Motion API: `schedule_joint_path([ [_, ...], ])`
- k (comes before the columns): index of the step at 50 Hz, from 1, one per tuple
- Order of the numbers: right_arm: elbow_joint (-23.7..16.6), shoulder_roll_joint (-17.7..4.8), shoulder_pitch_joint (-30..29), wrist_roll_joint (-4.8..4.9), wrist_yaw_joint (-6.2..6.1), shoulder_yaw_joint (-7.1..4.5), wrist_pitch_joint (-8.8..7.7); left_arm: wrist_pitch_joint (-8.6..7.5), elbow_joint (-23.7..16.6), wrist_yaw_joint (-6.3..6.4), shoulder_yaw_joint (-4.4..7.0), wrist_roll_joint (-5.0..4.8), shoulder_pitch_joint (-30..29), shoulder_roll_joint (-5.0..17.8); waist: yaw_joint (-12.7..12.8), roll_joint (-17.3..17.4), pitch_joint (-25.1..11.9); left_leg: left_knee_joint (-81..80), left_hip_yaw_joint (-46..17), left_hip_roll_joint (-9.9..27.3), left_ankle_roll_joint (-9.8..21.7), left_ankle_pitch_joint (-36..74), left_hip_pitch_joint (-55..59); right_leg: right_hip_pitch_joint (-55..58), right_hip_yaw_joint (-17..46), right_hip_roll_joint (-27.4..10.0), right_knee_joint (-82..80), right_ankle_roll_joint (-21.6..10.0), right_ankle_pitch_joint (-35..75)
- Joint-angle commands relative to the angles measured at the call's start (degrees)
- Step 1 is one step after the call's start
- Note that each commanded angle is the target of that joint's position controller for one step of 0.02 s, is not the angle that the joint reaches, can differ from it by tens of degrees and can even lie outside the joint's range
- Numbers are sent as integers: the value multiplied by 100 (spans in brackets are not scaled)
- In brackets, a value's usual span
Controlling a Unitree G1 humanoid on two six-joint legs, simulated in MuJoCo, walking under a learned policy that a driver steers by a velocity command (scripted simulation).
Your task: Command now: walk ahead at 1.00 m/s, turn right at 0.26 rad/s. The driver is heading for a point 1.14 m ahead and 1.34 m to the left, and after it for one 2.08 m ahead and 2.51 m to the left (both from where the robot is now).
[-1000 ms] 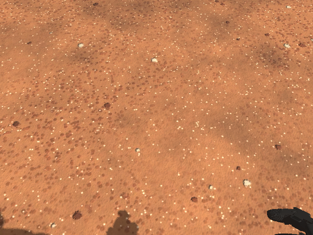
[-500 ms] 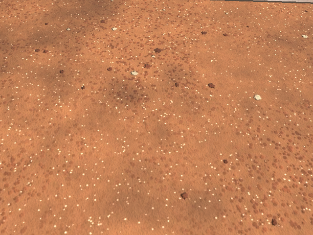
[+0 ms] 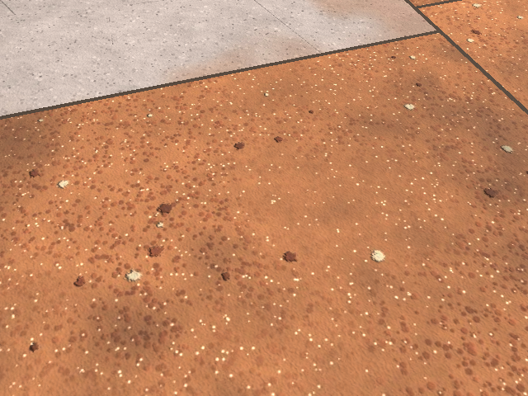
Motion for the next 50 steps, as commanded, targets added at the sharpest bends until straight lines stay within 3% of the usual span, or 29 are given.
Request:
schedule_joint_path([
  [1, -139, -494, 7, 89, 38, -50, -219, -35, -709, -94, -111, 28, -614, 74, 237, 641, 596, -1912, -1493, 1404, 902, 403, 192, -1302, 243, -328, -814, 117, 472],
  [3, -93, -524, -67, 137, 64, -43, -246, -59, -859, -167, -174, 2, -1034, 72, 263, 490, 647, -2217, -656, 1062, 779, 1209, -55, -799, -256, -347, -1945, 166, 1267],
  [5, 31, -637, 147, 187, 88, -53, -286, -99, -985, -251, -270, -40, -1436, -63, 184, 542, 812, -2695, -377, 1191, 775, 2230, -340, 110, -787, -422, -2878, 34, 1833],
  [8, 226, -956, 396, 183, 67, -90, -265, -101, -889, -172, -227, -11, -1408, 79, 289, 632, 574, -2212, -17, 1299, 699, 4853, 738, 643, -1085, -133, -3427, -203, 1769],
  [10, 342, -1240, 517, 136, -31, -131, -149, -100, -614, -25, -86, 63, -468, 365, 802, 970, -220, -459, 69, 1424, 586, 6994, 1182, 1831, -1102, 253, -3428, -349, 898],
  [11, 334, -1290, 364, 128, -85, -130, -59, -99, -218, 69, 32, 43, 773, 525, 1414, 959, -806, 1065, 57, 1333, 511, 6793, 802, 3144, -934, 263, -3707, -399, 752],
  [12, 194, -969, 336, 103, -85, -53, -35, -97, 42, 184, 198, 127, 1724, 947, 1711, 656, -1396, 2975, -27, 1050, 498, 4955, -377, 4609, 7, -613, -3652, -444, -280],
  [13, -67, 89, 924, 208, 7, 142, -52, -141, 31, 259, 314, 289, 1681, 1384, 883, -976, -2055, 5167, -311, 181, 449, -1005, -2328, 5917, 2725, -2435, -4157, -634, -1831],
  [14, -190, -470, 710, 327, -30, 41, -48, -105, -51, 255, 340, 123, 1602, 1257, 1042, -780, -2523, 5956, -896, 58, 595, -865, -2919, 5757, 4313, -2739, -5229, -753, -2267],
  [15, -279, -656, -4, 293, -51, -17, -36, -150, 66, 257, 269, 61, 1119, 815, 854, -159, -1234, 5697, -879, 415, 622, -56, -3251, 4749, 3129, -2339, -5345, -626, -1877],
  [16, -274, -492, -205, 257, -5, 37, -32, -216, 150, 236, 218, 28, 874, 517, 679, 76, -498, 5312, -807, 615, 598, 253, -3131, 3808, 2299, -2140, -5501, -561, -1020],
  [19, -92, -177, -17, 102, 161, 60, 251, -391, 386, 231, 125, -57, 799, 110, 163, -44, 51, 4847, -835, 941, 439, 363, -2482, 2485, 809, -1701, -6018, -254, 144],
  [21, -258, -74, -508, 76, 230, 50, 401, -496, 562, 210, 112, -185, 893, 7, 95, -37, 405, 4641, -744, 1064, 379, 511, -2947, 2463, 78, -1567, -6265, -64, 868],
  [23, -504, 20, -1108, 90, 285, 88, 430, -548, 643, 196, 98, -180, 965, -38, 118, -20, 631, 4233, -467, 1016, 351, 1091, -3195, 2377, -774, -1307, -6410, 160, 1937],
  [26, -627, 9, -1684, 205, 348, 136, 413, -577, 727, 212, 61, -139, 962, -62, 189, 70, 580, 3285, 171, 578, 477, 2074, -2901, 2492, -1777, -750, -6452, 459, 3330],
  [28, -898, 34, -2135, 153, 421, 215, 363, -600, 802, 265, 68, -202, 1185, 153, 149, 87, 849, 2196, 601, 457, 651, 2326, -2551, 2651, -2034, -994, -6334, 628, 4980],
  [30, -845, -140, -2096, 106, 433, 191, 346, -545, 807, 405, 116, -197, 1351, 447, 51, -20, 557, 1675, 946, 3, 815, 2438, -1969, 3259, -2133, -1103, -5809, 717, 6643],
  [31, -743, -306, -1718, 96, 434, 149, 350, -473, 763, 506, 157, -169, 1322, 625, -189, -182, 290, 1598, 1027, -220, 892, 2219, -1521, 3510, -2108, -1237, -5227, 747, 7662],
  [33, -201, -784, 240, 95, 353, -77, 384, -272, 543, 603, 274, -81, 766, 990, -1227, -405, -638, 1701, 727, -508, 1169, 1513, 517, 3125, -1907, -1466, -2838, 698, 8449],
  [34, 156, -1055, 1440, 137, 226, -260, 388, -174, 429, 559, 328, -48, 358, 1071, -1797, -90, -963, 1320, 105, -315, 1520, 1132, 1768, 2250, -1817, -1290, -575, 632, 6896],
  [35, 185, -1237, 1125, 357, 94, -410, 446, -197, 373, 399, 220, -22, -67, 462, -1538, 1234, -416, 914, -639, 27, 1682, 1077, 2173, 667, -1693, 37, 1881, 585, 371],
  [36, -53, -1971, 418, 99, 94, -512, 507, -332, -342, 370, 41, -104, 779, 5, -307, 1941, -1139, 639, -3549, 1212, 2923, 1583, 3431, -1450, -649, 261, 3451, 912, -1303],
  [37, -353, -1805, 228, 99, 30, -545, 522, -492, -516, 355, -46, -60, 549, 179, -555, 935, -1648, -717, -5157, 1757, 3210, -533, 3590, -2059, 181, 31, 3179, 787, -1047],
  [38, -293, -1220, 70, 69, -53, -425, 495, -577, -472, 319, -44, -37, 252, 364, -311, -95, -526, -1323, -5020, 1669, 2757, -1221, 2373, -2044, 240, -320, 2281, 665, -610],
  [39, -206, -941, -146, 70, -67, -341, 438, -551, -497, 299, -38, 5, 107, 341, 61, -440, 20, -1374, -4491, 1435, 2441, -909, 1293, -1611, 190, -566, 1517, 683, -456],
  [41, -249, -859, -374, 112, -96, -269, 238, -260, -451, 291, -99, 197, 191, 236, 463, -538, 451, -1393, -3540, 904, 2214, 21, -232, -802, 129, -802, 741, 861, -577],
  [43, -311, -912, -456, 163, -47, -263, 81, -80, -638, 253, -163, 201, -122, 105, 513, -356, 601, -1563, -2904, 480, 2114, 429, -1236, -245, -124, -964, -362, 1014, -432],
  [46, -390, -986, -447, 182, -3, -335, 19, -83, -1032, 138, -292, 0, -1060, -143, 172, 88, 624, -1621, -2320, -29, 1730, 965, -1731, 604, -408, -865, -2338, 1039, 1216],
  [50, -400, -1109, -128, 224, 69, -444, 50, -127, -1161, 155, -241, -143, -1365, 41, -231, 526, 229, -1101, -2527, 128, 1315, 2170, -548, 1079, -409, -493, -3663, 886, 2062],
])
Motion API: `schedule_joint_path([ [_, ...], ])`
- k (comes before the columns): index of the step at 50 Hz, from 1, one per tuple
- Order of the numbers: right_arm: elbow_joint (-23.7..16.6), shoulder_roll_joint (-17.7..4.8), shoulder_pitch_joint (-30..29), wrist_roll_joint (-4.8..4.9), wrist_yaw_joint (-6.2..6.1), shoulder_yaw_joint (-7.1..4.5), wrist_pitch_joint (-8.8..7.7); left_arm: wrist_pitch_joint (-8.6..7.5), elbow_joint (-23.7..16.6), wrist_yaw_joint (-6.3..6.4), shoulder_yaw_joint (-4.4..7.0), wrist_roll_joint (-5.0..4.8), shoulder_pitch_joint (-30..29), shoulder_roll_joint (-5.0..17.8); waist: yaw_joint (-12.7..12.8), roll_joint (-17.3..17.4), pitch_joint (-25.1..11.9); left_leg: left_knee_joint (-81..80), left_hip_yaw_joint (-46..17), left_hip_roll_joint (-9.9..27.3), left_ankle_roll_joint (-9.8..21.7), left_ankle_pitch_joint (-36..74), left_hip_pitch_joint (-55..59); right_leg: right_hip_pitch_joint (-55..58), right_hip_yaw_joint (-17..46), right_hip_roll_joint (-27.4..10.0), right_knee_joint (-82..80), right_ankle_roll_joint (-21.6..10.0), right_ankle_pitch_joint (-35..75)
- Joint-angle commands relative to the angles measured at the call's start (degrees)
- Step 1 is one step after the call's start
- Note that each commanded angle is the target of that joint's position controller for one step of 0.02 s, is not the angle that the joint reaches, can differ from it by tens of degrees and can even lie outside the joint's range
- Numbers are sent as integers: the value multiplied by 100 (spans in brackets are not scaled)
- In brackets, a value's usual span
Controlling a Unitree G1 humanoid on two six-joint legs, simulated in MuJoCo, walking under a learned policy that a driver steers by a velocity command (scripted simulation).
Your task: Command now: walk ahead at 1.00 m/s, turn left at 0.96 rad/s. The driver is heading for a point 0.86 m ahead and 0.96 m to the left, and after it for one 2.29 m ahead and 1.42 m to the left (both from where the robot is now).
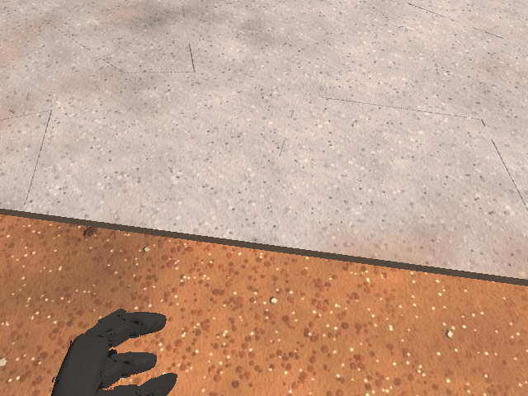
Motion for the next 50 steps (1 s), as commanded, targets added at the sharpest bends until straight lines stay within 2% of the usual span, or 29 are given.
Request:
schedule_joint_path([
  [1, -493, -1027, -317, 7, -25, -297, -85, -67, -323, 35, 204, -63, -130, 671, 258, 263, 8, -265, -1211, 1091, 388, 2650, -1188, 1927, -460, 555, -844, -70, 349],
  [3, -548, -1264, -478, -59, -35, -345, -83, -125, -50, 144, 410, -66, 890, 1116, 813, 185, -701, 1138, -1201, 1037, 138, 3864, -812, 3084, -483, 837, -981, -191, -600],
  [4, -614, -1300, -792, -60, -9, -342, -121, -161, 213, 230, 539, -28, 2067, 1360, 1534, 55, -1263, 2554, -960, 801, -17, 3766, -1361, 4421, -423, 623, -866, -286, -994],
  [5, -834, -598, -978, -62, -31, -139, -202, -185, 404, 354, 703, 133, 3408, 1793, 1989, -706, -2062, 4543, -505, 504, -42, 1612, -2336, 5803, 906, -706, -974, -435, -3116],
  [6, -1259, 92, -322, 209, -10, 85, -204, -143, 335, 329, 787, 266, 2876, 2261, 1120, -2724, -2625, 5969, 142, 50, -229, -1148, -3985, 6518, 4487, -2174, -2487, -1022, -4611],
  [7, -1075, -354, -586, 39, -85, 111, -63, -82, 211, 294, 788, 212, 2126, 1746, 1068, -1706, -1780, 6444, 376, 682, -162, -507, -4750, 5754, 4598, -1982, -2673, -1219, -5565],
  [8, -1062, -596, -1071, -103, -40, 53, 7, -56, 181, 270, 657, 145, 1817, 1191, 1136, -830, -1055, 6215, 541, 975, -183, -49, -4804, 5046, 3342, -1629, -2485, -1119, -4802],
  [9, -1080, -593, -1301, -145, 44, 41, 56, -48, 336, 238, 597, 138, 1818, 945, 1085, -323, -578, 5913, 594, 1179, -237, 163, -4617, 4387, 2314, -1336, -2464, -1004, -3524],
  [13, -1499, -153, -1803, -218, 313, 186, 330, -234, 979, 138, 517, -33, 2297, 621, 791, -618, 14, 5615, 650, 1579, -358, 460, -4678, 3616, 353, -895, -2767, -683, -1368],
  [17, -1900, -183, -2379, -177, 379, 276, 387, -387, 1098, 81, 550, -7, 2087, 802, 548, -567, 340, 4738, 902, 1647, -394, 1521, -4561, 3169, -1022, -755, -3156, -633, 72],
  [20, -2013, -222, -3090, -191, 481, 326, 373, -383, 1321, 109, 580, -7, 2422, 905, 754, -218, 756, 3358, 1649, 1429, -192, 1897, -4196, 3412, -1866, -435, -3412, -466, 953],
  [22, -2002, -101, -3158, -161, 504, 376, 342, -355, 1367, 153, 619, 15, 2658, 1171, 713, -331, 678, 2724, 2112, 1114, 65, 1748, -3544, 3760, -2261, -475, -2915, -303, 3612],
  [24, -1834, -283, -2775, -182, 419, 306, 318, -220, 1381, 247, 693, -5, 2819, 1449, 410, -589, 242, 2488, 2361, 669, 258, 1287, -2908, 4368, -2300, -617, -1962, -265, 5909],
  [26, -1291, -710, -930, -144, 291, 74, 265, -8, 1211, 304, 783, 38, 2455, 1730, -523, -764, -699, 2355, 2088, 343, 546, 746, -879, 3989, -2113, -876, 388, -429, 6559],
  [27, -867, -964, 158, -129, 150, -120, 232, 43, 1084, 256, 787, 59, 2274, 1676, -904, -443, -1139, 1833, 1565, 353, 729, 627, 823, 2846, -2061, -686, 2289, -441, 4814],
  [28, -837, -1377, -247, 44, 1, -299, 311, 28, 884, 139, 660, 117, 2159, 1015, -327, 945, -787, 1552, 20, 1244, 945, 484, 1528, 997, -1997, 490, 4473, -287, -1699],
  [29, -1179, -1978, -499, -187, 11, -389, 419, -95, 112, 135, 601, -27, 2250, 994, 60, 1302, -1812, 565, -3170, 2408, 2184, 223, 3029, -1015, -871, 1007, 6007, -52, -2798],
  [30, -1208, -1718, -200, -166, -80, -394, 439, -264, 2, 125, 561, -2, 1633, 1162, -224, 121, -1713, -216, -3628, 2566, 2033, -271, 2699, -1385, -138, 638, 5639, -104, -2273],
  [32, -897, -1208, -474, -121, -158, -265, 268, -318, 58, 141, 483, 33, 1454, 1034, 417, -609, -248, -529, -2771, 2176, 1601, 478, 661, -851, -115, 192, 4262, -120, -2083],
  [35, -907, -852, -850, -82, -169, -83, 8, 57, 160, 137, 455, 247, 1715, 953, 1002, -596, 153, -633, -1714, 1576, 1408, 1172, -1217, 189, -138, -47, 3150, 105, -2604],
  [38, -905, -904, -974, -67, -108, -111, -118, 115, -284, 35, 309, 142, 687, 617, 873, -286, 506, -970, -1188, 1051, 1130, 1049, -2512, 969, -419, -33, 1429, 187, -1294],
  [41, -837, -1011, -840, -15, -15, -187, -147, 87, -340, -29, 267, -49, 311, 561, 578, 17, 300, -898, -1057, 902, 716, 1780, -2551, 2057, -544, 298, 87, 60, 422],
  [44, -744, -1125, -558, -3, -37, -247, -100, 53, -287, 33, 377, -68, 419, 892, 507, 163, 14, -118, -1358, 1084, 415, 2872, -1399, 2394, -441, 555, -635, -76, 92],
  [45, -730, -1252, -556, -33, -46, -272, -84, 30, -153, 92, 473, -61, 875, 1104, 731, 107, -329, 600, -1348, 1055, 284, 3639, -1109, 2890, -486, 758, -690, -132, -475],
  [46, -730, -1406, -735, -41, -27, -295, -86, -5, 59, 163, 585, -42, 1821, 1302, 1347, -88, -836, 1884, -1104, 858, 115, 4033, -1247, 3950, -597, 821, -799, -191, -889],
  [47, -828, -1105, -973, -51, -10, -202, -153, -40, 280, 290, 736, 55, 3048, 1658, 1948, -281, -1449, 3628, -800, 579, -28, 3356, -2099, 5374, -86, 183, -663, -331, -1876],
  [48, -1144, -132, -940, 52, -46, 47, -205, -58, 373, 352, 836, 281, 3602, 2126, 1825, -1812, -1984, 5512, -187, -6, -129, -980, -3669, 6477, 2449, -1554, -1572, -609, -4200],
  [49, -1346, -274, -614, 90, -74, 137, -166, -28, 296, 286, 880, 209, 2821, 2136, 1187, -2529, -2090, 6254, 165, 294, -93, -824, -4481, 6108, 4754, -2044, -2574, -957, -4868],
  [50, -1162, -576, -997, -66, -87, 101, -51, 12, 154, 261, 767, 158, 2112, 1459, 1145, -1377, -1174, 6365, 351, 795, -104, -199, -4697, 5291, 3871, -1758, -2509, -1000, -5121],
])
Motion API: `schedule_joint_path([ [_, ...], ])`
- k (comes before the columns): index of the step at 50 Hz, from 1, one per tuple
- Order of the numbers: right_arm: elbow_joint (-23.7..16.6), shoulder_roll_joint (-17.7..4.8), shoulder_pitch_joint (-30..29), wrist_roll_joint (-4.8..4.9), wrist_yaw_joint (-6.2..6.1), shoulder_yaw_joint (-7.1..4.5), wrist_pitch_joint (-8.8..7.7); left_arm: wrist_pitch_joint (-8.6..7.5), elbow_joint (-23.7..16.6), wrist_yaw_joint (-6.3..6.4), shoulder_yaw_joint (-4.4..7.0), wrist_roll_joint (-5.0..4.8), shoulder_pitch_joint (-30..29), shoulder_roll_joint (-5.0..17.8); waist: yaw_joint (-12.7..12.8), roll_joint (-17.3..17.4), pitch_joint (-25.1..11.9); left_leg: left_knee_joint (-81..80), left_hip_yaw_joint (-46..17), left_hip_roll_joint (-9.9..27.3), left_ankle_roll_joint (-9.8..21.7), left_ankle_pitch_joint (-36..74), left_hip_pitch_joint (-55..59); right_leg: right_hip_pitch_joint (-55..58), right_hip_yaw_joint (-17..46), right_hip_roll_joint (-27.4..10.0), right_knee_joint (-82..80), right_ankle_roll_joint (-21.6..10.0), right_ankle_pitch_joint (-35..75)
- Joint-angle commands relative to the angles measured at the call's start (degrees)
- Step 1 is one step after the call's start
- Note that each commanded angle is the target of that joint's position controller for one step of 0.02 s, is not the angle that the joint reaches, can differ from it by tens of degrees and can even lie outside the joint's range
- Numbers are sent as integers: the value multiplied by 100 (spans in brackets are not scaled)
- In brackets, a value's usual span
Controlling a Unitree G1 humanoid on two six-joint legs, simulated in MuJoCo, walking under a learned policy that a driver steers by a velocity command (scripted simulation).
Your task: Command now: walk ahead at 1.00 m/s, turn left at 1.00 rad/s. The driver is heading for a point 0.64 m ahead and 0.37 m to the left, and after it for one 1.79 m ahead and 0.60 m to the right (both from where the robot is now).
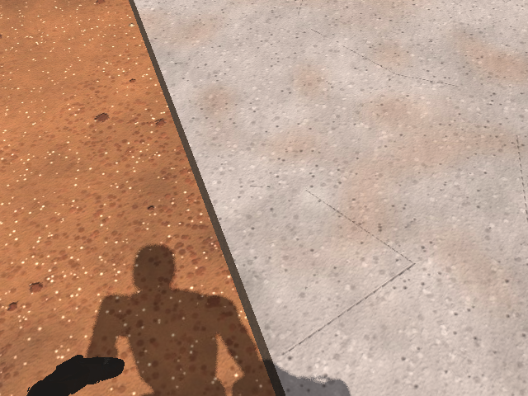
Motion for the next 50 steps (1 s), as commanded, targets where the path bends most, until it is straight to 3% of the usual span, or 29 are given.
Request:
schedule_joint_path([
  [1, -835, -285, -765, -153, 55, 112, -35, 69, 107, 32, 423, -11, 1312, 840, 874, -867, -733, 1789, 592, 832, -68, 860, -3668, 3496, 3253, -1981, -2268, -945, -3146],
  [2, -853, -226, -957, -187, 151, 110, 32, 67, 240, 17, 394, 4, 1324, 732, 816, -607, -462, 1614, 640, 1001, -128, 927, -3531, 3049, 2454, -1736, -2292, -842, -2221],
  [5, -1189, 166, -1382, -203, 356, 229, 248, -95, 766, -72, 312, -128, 1687, 457, 611, -778, 34, 1441, 676, 1332, -219, 1055, -3672, 2462, 1037, -1519, -2562, -679, -661],
  [9, -1579, 170, -2012, -191, 435, 309, 304, -276, 961, -136, 296, -148, 1511, 444, 359, -673, 295, 538, 901, 1313, -232, 2064, -3546, 2075, -545, -1190, -2970, -581, 1079],
  [12, -1688, 198, -2528, -216, 532, 398, 258, -308, 1169, -125, 331, -126, 1773, 660, 420, -400, 694, -1151, 1449, 1106, -33, 2495, -2904, 2003, -1207, -1066, -3522, -637, 1713],
  [14, -1598, 257, -2599, -225, 515, 436, 205, -277, 1308, -104, 348, -132, 2045, 864, 434, -404, 684, -1804, 1830, 769, 208, 2438, -2191, 2326, -1461, -1131, -3470, -706, 3640],
  [16, -1375, 55, -2143, -255, 408, 356, 161, -162, 1365, -49, 409, -130, 2197, 1268, 98, -758, 199, -2032, 2031, 286, 377, 1783, -1536, 3092, -1536, -1301, -2390, -741, 6453],
  [17, -1148, -119, -1394, -265, 345, 271, 138, -75, 1357, -16, 445, -122, 2126, 1470, -313, -926, -288, -2102, 1965, 118, 481, 1364, -745, 3184, -1524, -1408, -1282, -776, 7187],
  [18, -749, -312, -203, -257, 265, 152, 118, 3, 1292, 13, 452, -135, 1937, 1535, -861, -985, -844, -2534, 1771, 56, 611, 1319, 560, 2829, -1495, -1384, 179, -803, 7107],
  [19, -449, -642, 595, -297, 155, -21, 134, 27, 1214, 21, 432, -124, 1866, 1402, -1157, -722, -1268, -2819, 1098, 430, 686, 1010, 2049, 1705, -1489, -1094, 2140, -748, 5240],
  [20, -551, -1195, 34, -248, 34, -157, 197, -13, 857, -135, 264, -210, 2209, 478, -108, 1231, -1655, -3299, -1672, 2063, 886, 245, 3513, -664, -1316, -4, 4473, -418, -1334],
  [21, -755, -1313, 157, -228, 15, -207, 204, -90, 533, -124, 271, -280, 2047, 831, -264, 679, -2615, -4089, -3424, 2635, 1407, 258, 3867, -1392, -67, 196, 5374, -535, -1408],
  [22, -569, -1040, 139, -202, -43, -192, 152, -144, 468, -107, 275, -314, 1340, 849, -328, 26, -1702, -4352, -2749, 2458, 1304, 824, 3260, -1845, 147, -57, 5211, -572, -906],
  [23, -352, -769, 74, -155, -84, -135, 66, -167, 500, -101, 200, -317, 1355, 671, -13, -251, -689, -4523, -2076, 2318, 1169, 1366, 2101, -1747, 80, -304, 4597, -576, -727],
  [26, -211, -130, -314, -144, -122, 87, -170, 88, 684, -201, 136, -56, 1551, 441, 635, -384, -118, -4949, -1032, 1734, 890, 1696, 270, -764, 199, -641, 3433, -476, -819],
  [29, 43, 2, -92, 11, -56, 157, -326, 153, 490, -276, 100, -38, 853, 254, 661, -429, 515, -5176, -17, 1435, 734, 5031, -249, -791, -231, -582, 2266, -287, -485],
  [32, 170, -43, -83, 58, 22, 155, -389, 45, 321, -338, -32, -131, 329, -28, 501, -129, 360, -5145, 861, 897, 354, 6057, -655, 346, -691, -140, 265, -379, 1447],
  [33, 134, 154, 114, 272, -106, 173, -369, -213, 122, -282, 18, -419, -481, -3, 124, -543, 246, -5047, 519, 1139, 303, 5379, -535, 389, -480, 67, -82, -307, 1936],
  [34, 208, -153, 181, 269, -202, 149, -333, -319, 53, -306, 26, -455, -490, 37, 237, -425, 131, -5070, 551, 1277, 247, 5231, 38, 198, -452, 176, -701, -374, 2390],
  [37, 305, -405, 331, -47, -316, 68, -192, -378, 241, -393, 220, -429, -7, 478, 422, 88, -432, -4255, 810, 1366, -247, 5874, 974, 882, -459, 680, -995, -594, 2928],
  [39, 77, -479, -308, -166, -324, 49, -83, -307, 619, -408, 427, -412, 1475, 849, 1343, 404, -968, -2206, 1114, 1147, -686, 6640, 586, 2368, -499, 842, -861, -708, 2760],
  [40, -152, -374, -595, -236, -328, 69, -65, -240, 815, -336, 478, -365, 2278, 1067, 1653, -213, -1298, -35, 1301, 707, -983, 4702, -255, 3412, 296, 123, -913, -940, 4033],
  [41, -197, 608, 752, -220, -228, 312, -60, -289, 557, -379, 419, -95, 1938, 1334, 754, -2085, -2302, 2962, 797, -179, -1602, -1174, -2585, 5584, 3197, -1755, -327, -2564, 5955],
  [42, -191, 66, 1063, -77, -87, 320, -118, -212, 281, -360, 502, -88, 1578, 1223, 964, -1246, -3433, 3519, -116, 44, -1439, -626, -2764, 5705, 4450, -1952, -1149, -2832, 4448],
  [43, -458, -365, 266, 88, -67, 196, -115, -93, -14, -287, 508, -195, 970, 1087, 913, -638, -2658, 3200, -146, 381, -1265, -213, -2896, 4739, 3970, -1670, -1391, -2586, 2675],
  [44, -666, -429, -413, -13, -110, 162, -90, 19, -48, -238, 451, -317, 552, 892, 692, 235, -1417, 2582, 165, 490, -1088, 4, -2984, 3225, 3377, -1163, -1787, -2274, 1881],
  [45, -759, -399, -586, -88, -175, 147, -20, 56, -118, -179, 409, -337, 439, 841, 509, 356, -967, 2260, 231, 578, -1044, 101, -2962, 2337, 3165, -1005, -1975, -2233, 1707],
  [47, -847, -213, -496, -142, -218, 158, 76, 91, -142, -168, 448, -281, 396, 879, 232, 6, -509, 1342, 235, 672, -1045, 161, -2470, 1178, 2692, -488, -2192, -2099, 1971],
  [50, -923, 159, -737, -158, -330, 252, 47, 166, -81, -77, 516, -326, 488, 955, 193, -187, -807, -337, 433, 541, -1275, 429, -2028, 733, 2157, -108, -1834, -1911, 3563],
])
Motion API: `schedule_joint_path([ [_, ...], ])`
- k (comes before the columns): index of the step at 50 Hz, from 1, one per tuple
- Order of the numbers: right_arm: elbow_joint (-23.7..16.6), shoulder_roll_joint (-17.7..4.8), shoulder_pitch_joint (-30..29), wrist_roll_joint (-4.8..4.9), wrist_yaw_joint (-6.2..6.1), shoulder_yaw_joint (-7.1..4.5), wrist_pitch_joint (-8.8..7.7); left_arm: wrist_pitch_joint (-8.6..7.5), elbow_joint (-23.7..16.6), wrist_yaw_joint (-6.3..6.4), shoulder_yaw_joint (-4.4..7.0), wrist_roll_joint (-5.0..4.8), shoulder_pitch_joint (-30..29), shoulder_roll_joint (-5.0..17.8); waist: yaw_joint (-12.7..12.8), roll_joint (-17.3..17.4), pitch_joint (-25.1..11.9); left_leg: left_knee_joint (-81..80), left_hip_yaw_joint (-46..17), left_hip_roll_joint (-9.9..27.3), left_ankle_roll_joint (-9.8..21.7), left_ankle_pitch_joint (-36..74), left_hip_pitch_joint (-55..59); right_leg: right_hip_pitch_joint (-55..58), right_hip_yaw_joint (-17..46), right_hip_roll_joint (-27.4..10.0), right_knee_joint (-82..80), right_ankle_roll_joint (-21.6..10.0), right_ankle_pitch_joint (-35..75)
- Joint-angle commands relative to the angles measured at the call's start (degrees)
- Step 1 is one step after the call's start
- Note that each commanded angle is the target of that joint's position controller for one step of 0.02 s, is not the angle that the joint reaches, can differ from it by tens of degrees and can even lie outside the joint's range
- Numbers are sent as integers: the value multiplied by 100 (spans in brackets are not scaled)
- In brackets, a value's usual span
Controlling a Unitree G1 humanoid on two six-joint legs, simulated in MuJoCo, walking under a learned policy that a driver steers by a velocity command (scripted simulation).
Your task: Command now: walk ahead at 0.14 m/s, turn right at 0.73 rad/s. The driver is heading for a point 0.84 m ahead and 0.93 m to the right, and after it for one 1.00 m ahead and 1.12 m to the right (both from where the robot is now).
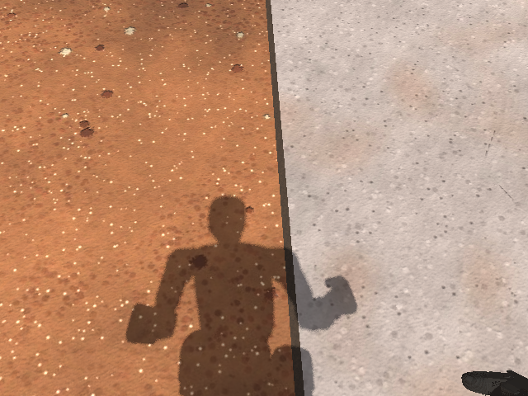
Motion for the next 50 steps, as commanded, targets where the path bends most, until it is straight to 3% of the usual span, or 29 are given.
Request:
schedule_joint_path([
  [1, -113, -424, 827, 10, -115, -149, 40, 54, -485, 155, 327, -59, -156, 979, -455, 65, -1378, -1231, 233, -215, -217, 462, 599, 399, 1737, -1367, -384, -879, 2627],
  [3, -139, -493, 569, 88, -112, -173, 101, 224, -548, 262, 388, -163, -198, 1067, -406, -140, -1640, -1710, 101, -293, -272, 1030, 707, 506, 1844, -1252, -301, -594, 1609],
  [5, -224, -525, 155, 127, -85, -195, 131, 366, -620, 348, 410, -226, -219, 1055, -273, -382, -1487, -2201, -6, -348, -253, 1323, 729, 468, 2074, -1119, -381, -350, 103],
  [8, -306, -552, -273, 165, -24, -235, 42, 476, -673, 399, 444, -168, -92, 966, -84, -757, -1168, -3033, -125, -408, -189, 1308, 909, 597, 2485, -1048, -377, -247, -889],
  [11, -171, -716, -34, 212, 54, -365, -114, 492, -780, 374, 465, -169, -143, 838, -206, -966, -1123, -4369, -172, -260, 1, 1596, 1685, 821, 2825, -961, 57, -71, -823],
  [12, -92, -803, 138, 206, 63, -414, -140, 496, -793, 344, 415, -201, -47, 648, -228, -649, -1228, -5020, -285, 213, 235, 2159, 2387, 551, 2594, -684, 600, 118, -1788],
  [13, -181, -1050, 67, 101, 19, -467, -81, 513, -707, 313, 313, -140, 505, 280, 75, 349, -1596, -4851, -1227, 1462, 821, 2712, 3343, -118, 1762, -191, 1911, 377, -3367],
  [14, -181, -1176, 65, -151, 23, -495, 14, 466, -932, 258, 375, -185, 553, 569, 232, 1695, -1561, -5042, -2389, 2303, 1640, 3062, 3233, -1015, 878, 108, 3043, 638, -3764],
  [15, -284, -875, -44, -116, 6, -479, 32, 419, -835, 217, 508, -146, 495, 1124, 118, 1463, -1393, -5092, -2364, 2364, 1848, 2733, 3078, -1294, 664, -385, 3905, 903, -3288],
  [16, -362, -606, -244, -46, -35, -415, 70, 454, -703, 211, 574, -188, 462, 1286, 69, 1068, -1158, -5003, -1619, 1970, 1647, 2291, 2891, -1379, 521, -565, 4251, 1010, -2825],
  [18, -424, -524, -391, 68, -118, -374, 176, 576, -573, 246, 529, -161, 584, 1058, 37, 720, -876, -4958, -786, 1503, 1399, 2085, 2583, -1491, 206, -729, 4987, 1167, -2283],
  [20, -362, -557, -245, 21, -182, -366, 232, 576, -703, 215, 423, -187, 401, 785, -64, 780, -725, -5082, -217, 1332, 1431, 2398, 2474, -1578, -231, -946, 4966, 1246, -2003],
  [24, -201, -750, 178, -17, -207, -469, 287, 517, -956, 180, 332, -189, -104, 588, -392, 989, -923, -5128, 177, 1611, 1674, 2756, 3165, -1731, -425, -1387, 4160, 1376, -1877],
  [29, -134, -1016, -19, 54, -74, -622, 271, 544, -979, 77, 299, -148, -163, 480, -321, 1094, -1056, -5110, 896, 1845, 1595, 2777, 2855, -678, -724, -1557, 2902, 1149, -1796],
  [32, -59, -1094, -4, 178, 38, -697, 213, 644, -968, 2, 364, -159, -155, 555, -268, 1160, -1043, -4903, 1160, 2028, 1424, 2771, 2855, -135, -944, -1480, 2057, 898, -1848],
  [34, -4, -1071, -30, 286, 83, -724, 180, 706, -895, -46, 427, -168, 39, 541, -82, 1062, -1090, -4437, 1420, 2053, 1119, 2587, 2800, 457, -1104, -1335, 1073, 643, -1462],
  [35, 90, -913, 130, 320, 103, -707, 176, 713, -775, -14, 500, -167, 313, 611, 15, 831, -1118, -3902, 1688, 1874, 800, 2192, 2456, 1081, -1071, -1153, 515, 442, -1066],
  [36, 204, -649, 402, 270, 142, -667, 199, 694, -565, 64, 656, -187, 880, 966, 132, -79, -1079, -2820, 2075, 1433, 405, 622, 1322, 2121, -302, -1381, 7, 63, -693],
  [37, -217, -308, 120, 26, 183, -543, 192, 598, -533, 132, 831, -293, 1415, 1777, 45, -1942, -964, -768, 2183, 575, -45, -1630, -941, 3078, 2102, -2691, -26, -874, -978],
  [38, -488, -480, -581, 74, 179, -571, 43, 320, -664, 22, 756, -118, 1509, 1671, 582, -1481, -1370, -110, 710, 224, 115, -1273, -1853, 2943, 3737, -3112, -1067, -1523, -3877],
  [39, -579, -827, -1029, 294, 205, -669, -99, 129, -604, -14, 653, -68, 1329, 1410, 546, -995, -763, -143, 414, 393, 408, -651, -2101, 2650, 3602, -3047, -1552, -1294, -5107],
  [40, -508, -958, -920, 324, 207, -735, -206, 39, -602, 19, 568, -112, 933, 1255, 238, -838, -499, -403, 384, 435, 522, -139, -1979, 2329, 3334, -2911, -1519, -1052, -4795],
  [41, -335, -980, -670, 227, 206, -752, -262, 29, -647, 66, 485, -183, 684, 1086, 43, -755, -505, -700, 351, 510, 488, 265, -1656, 2151, 2864, -2692, -1409, -866, -4299],
  [42, -254, -950, -503, 151, 221, -754, -321, 43, -684, 128, 436, -175, 485, 1018, -106, -773, -530, -1090, 388, 477, 421, 687, -1221, 1875, 2449, -2445, -1390, -725, -3933],
  [44, -128, -827, -478, 147, 275, -730, -410, 17, -668, 215, 390, -100, 572, 949, -119, -702, -593, -1565, 565, 254, 258, 1426, -697, 1668, 2020, -2137, -1371, -632, -3195],
  [46, -99, -674, -577, 182, 299, -665, -438, -16, -592, 267, 395, -127, 776, 996, -82, -677, -530, -2172, 590, 89, 125, 1821, -372, 1474, 1820, -1970, -1313, -601, -2752],
  [47, 136, -416, -167, -341, 470, -470, -36, 115, -356, 79, 492, 182, 935, 1298, -19, -971, -593, -1939, 957, 110, -22, 1628, -133, 1239, 1592, -1551, -1315, -505, -2912],
  [48, 77, -439, -223, -289, 510, -478, 124, 169, -374, -17, 479, 153, 952, 1198, 0, -938, -425, -2055, 1002, 94, -125, 1510, -36, 1007, 1623, -1479, -1315, -531, -2968],
  [50, -141, -535, -671, -97, 505, -432, 203, 197, -371, -109, 445, 71, 1024, 1094, 153, -947, -189, -2502, 1002, 93, -288, 1367, 158, 732, 1836, -1456, -1317, -599, -2975],
])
